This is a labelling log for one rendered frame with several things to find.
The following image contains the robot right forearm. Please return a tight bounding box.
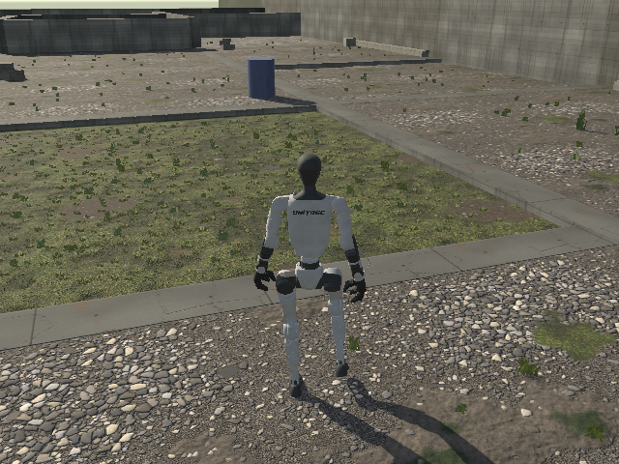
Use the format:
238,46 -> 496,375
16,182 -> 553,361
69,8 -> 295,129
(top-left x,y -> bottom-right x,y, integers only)
345,235 -> 365,281

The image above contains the robot left forearm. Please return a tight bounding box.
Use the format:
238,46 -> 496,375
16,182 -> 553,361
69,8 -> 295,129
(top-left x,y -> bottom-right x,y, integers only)
255,234 -> 274,274

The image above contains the robot right upper arm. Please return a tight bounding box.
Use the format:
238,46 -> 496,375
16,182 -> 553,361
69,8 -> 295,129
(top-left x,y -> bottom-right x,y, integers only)
330,195 -> 355,250

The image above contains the left robot shin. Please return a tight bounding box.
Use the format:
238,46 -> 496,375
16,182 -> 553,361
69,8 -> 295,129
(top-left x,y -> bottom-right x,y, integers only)
283,323 -> 300,385

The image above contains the robot left hand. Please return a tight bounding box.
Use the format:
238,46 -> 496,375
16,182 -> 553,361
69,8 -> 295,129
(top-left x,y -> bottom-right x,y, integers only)
253,270 -> 276,291

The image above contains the robot right hand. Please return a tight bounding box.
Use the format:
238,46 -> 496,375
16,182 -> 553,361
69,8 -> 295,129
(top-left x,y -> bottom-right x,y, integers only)
343,277 -> 367,303

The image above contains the robot left upper arm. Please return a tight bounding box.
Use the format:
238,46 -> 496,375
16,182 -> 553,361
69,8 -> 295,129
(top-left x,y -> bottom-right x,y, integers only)
264,195 -> 289,248

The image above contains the robot left foot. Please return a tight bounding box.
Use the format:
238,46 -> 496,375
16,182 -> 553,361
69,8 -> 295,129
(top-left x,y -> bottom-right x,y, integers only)
289,373 -> 303,398

